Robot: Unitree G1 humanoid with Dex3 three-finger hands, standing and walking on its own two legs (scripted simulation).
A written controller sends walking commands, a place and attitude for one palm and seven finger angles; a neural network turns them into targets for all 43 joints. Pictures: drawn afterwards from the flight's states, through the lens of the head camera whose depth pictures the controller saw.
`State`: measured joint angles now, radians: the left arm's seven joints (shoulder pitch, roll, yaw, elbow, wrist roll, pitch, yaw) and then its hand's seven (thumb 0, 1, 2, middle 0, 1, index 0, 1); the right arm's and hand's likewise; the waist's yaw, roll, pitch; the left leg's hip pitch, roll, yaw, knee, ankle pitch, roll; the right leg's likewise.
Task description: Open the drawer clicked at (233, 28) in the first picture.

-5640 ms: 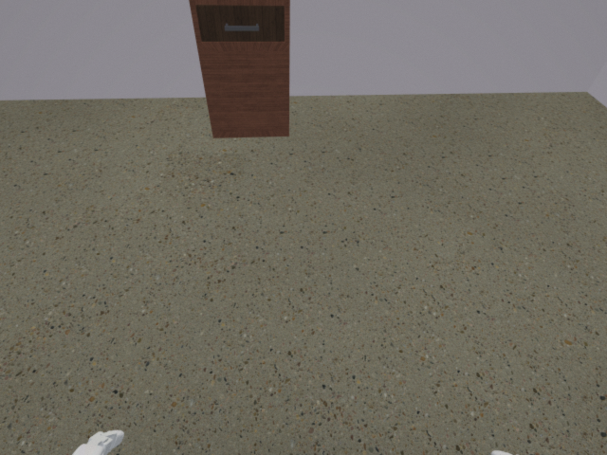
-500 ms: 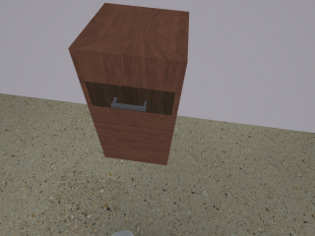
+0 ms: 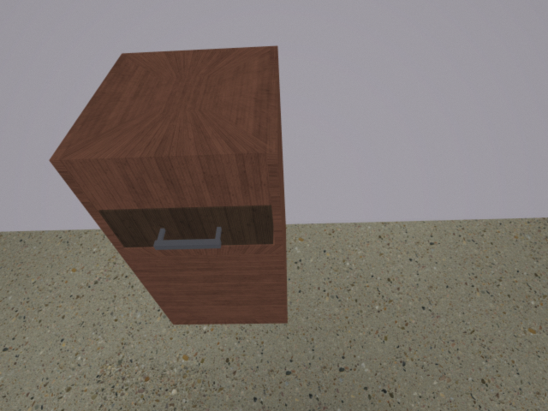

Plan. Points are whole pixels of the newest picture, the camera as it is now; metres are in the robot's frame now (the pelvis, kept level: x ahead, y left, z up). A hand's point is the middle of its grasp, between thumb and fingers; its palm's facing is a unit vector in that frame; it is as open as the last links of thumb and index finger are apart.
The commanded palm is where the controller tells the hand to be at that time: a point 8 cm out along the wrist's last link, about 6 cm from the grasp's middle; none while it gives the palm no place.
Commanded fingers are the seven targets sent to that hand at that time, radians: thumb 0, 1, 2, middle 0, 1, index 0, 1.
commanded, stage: come to a stop and stand still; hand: left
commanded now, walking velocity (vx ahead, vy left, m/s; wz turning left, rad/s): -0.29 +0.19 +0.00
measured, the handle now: (189, 238) +0.51 +0.22 -0.16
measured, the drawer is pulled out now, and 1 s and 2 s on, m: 0.00 0.00 0.00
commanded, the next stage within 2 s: look again from close up in 1.20 s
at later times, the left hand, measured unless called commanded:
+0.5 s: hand out of the picture -0.02 +0.25 -0.17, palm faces +0.09 -0.97 -0.20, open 7.4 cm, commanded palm none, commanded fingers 0.00 0.90 0.90 -0.20 -0.30 -0.20 -0.30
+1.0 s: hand out of the picture -0.01 +0.17 -0.17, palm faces +0.06 -0.97 -0.22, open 7.2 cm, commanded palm none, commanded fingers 0.00 0.90 0.90 -0.20 -0.30 -0.20 -0.30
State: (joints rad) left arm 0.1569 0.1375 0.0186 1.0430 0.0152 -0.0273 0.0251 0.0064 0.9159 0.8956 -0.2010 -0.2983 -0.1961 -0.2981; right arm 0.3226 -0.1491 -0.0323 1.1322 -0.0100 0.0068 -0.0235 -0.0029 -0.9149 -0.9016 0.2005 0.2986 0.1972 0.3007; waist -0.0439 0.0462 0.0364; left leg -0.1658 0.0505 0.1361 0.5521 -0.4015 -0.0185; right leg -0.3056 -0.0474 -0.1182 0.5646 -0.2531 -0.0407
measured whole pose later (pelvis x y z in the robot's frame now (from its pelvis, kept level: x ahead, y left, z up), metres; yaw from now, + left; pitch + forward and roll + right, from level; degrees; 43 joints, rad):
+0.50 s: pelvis -0.03 +0.05 +0.01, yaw +0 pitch +0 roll +0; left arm 0.26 0.22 0.06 1.08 0.02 0.05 0.01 0.01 0.91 0.90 -0.20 -0.30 -0.20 -0.30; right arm 0.25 -0.14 -0.02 1.05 -0.03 0.01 -0.04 0.00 -0.93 -0.90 0.20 0.30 0.20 0.30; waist 0.02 -0.05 -0.01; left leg -0.15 0.01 0.04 0.40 -0.26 0.01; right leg -0.38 -0.03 0.00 0.81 -0.34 0.02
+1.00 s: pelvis -0.02 -0.01 +0.00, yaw +1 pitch -1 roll +0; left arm 0.25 0.15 0.02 1.14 0.00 0.00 0.04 0.02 0.95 0.89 -0.21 -0.30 -0.20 -0.30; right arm 0.28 -0.13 -0.01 1.16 -0.02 0.01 -0.05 0.00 -0.91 -0.90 0.20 0.30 0.20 0.30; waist -0.01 0.01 0.02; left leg -0.14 0.09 0.03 0.44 -0.28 -0.07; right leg -0.11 0.04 -0.10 0.44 -0.32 -0.07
